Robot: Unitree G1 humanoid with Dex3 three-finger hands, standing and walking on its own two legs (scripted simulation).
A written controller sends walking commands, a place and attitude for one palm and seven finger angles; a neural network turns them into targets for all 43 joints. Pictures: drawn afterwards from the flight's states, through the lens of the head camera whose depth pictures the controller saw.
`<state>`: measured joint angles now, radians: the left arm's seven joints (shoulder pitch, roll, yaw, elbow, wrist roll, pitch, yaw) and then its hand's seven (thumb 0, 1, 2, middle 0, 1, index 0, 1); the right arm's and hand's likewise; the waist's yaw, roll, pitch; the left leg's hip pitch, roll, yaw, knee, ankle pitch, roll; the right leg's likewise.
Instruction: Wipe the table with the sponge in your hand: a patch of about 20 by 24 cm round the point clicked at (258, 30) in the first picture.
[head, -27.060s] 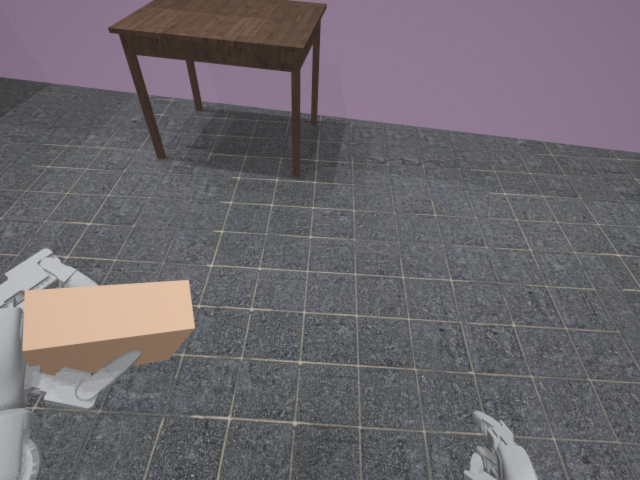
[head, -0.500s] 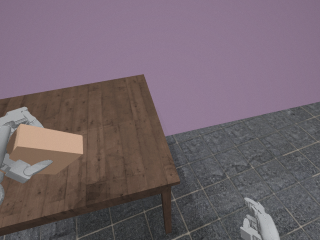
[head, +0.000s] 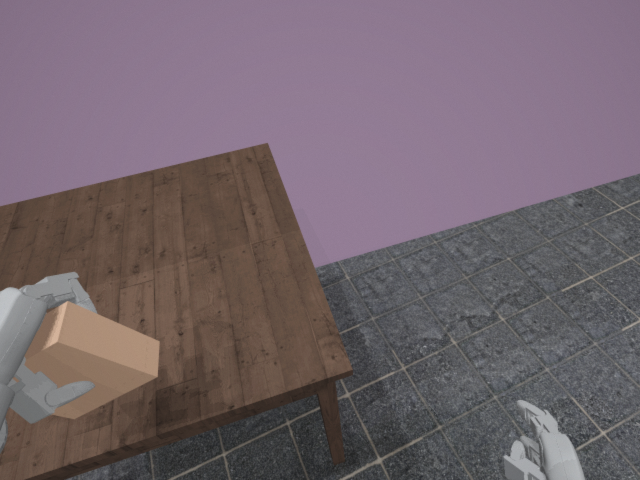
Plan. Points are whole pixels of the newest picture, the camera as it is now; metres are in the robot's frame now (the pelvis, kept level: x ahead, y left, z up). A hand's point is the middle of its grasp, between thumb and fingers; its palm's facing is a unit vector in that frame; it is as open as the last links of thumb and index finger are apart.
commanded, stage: turn the palm down, sponge in hand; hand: left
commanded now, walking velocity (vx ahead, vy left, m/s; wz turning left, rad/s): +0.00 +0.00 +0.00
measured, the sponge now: (87, 370) +0.21 +0.29 +0.07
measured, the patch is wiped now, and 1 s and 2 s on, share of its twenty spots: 0.00 0.00 0.00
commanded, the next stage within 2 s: move the sponge above the wiping area in 1.14 s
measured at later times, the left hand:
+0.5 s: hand (64, 364) +0.20 +0.30 +0.10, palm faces -0.04 -0.22 -0.97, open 9.1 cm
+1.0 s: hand (46, 331) +0.22 +0.31 +0.13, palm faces +0.08 +0.00 -1.00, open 9.1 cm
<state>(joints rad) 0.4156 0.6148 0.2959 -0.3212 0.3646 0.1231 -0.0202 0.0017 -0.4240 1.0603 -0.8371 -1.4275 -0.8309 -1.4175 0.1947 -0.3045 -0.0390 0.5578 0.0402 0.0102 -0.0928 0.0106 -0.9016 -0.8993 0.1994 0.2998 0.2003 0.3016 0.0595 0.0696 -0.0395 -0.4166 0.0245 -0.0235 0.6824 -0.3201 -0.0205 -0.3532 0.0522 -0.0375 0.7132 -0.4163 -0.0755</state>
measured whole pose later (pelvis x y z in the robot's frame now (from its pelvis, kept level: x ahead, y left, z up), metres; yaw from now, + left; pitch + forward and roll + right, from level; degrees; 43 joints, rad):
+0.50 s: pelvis -0.02 +0.05 +0.01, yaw -1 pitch +0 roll +0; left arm 0.28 0.55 -0.04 -0.33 0.76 0.25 -0.04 0.00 -0.43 1.06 -0.84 -1.43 -0.83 -1.42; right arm 0.06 -0.25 0.04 0.58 0.03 0.04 -0.08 0.01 -0.90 -0.90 0.20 0.30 0.20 0.30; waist 0.10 0.08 -0.01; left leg -0.32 -0.02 0.01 0.57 -0.25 0.03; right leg -0.25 0.01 -0.01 0.57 -0.32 -0.01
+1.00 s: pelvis +0.00 +0.04 +0.02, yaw -1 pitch -2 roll +0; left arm 0.21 0.57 -0.04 -0.28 0.92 0.26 0.04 0.00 -0.43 1.06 -0.85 -1.43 -0.85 -1.42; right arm 0.00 -0.24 0.04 0.66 0.02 0.06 -0.04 0.01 -0.90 -0.90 0.20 0.30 0.20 0.30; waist 0.13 0.09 0.00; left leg -0.23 0.01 0.00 0.49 -0.23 0.00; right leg -0.15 0.03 -0.01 0.47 -0.29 -0.03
